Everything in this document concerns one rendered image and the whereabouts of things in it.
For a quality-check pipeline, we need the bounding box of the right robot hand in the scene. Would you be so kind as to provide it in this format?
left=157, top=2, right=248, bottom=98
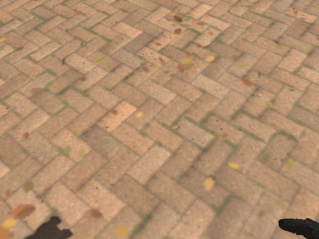
left=278, top=218, right=319, bottom=239

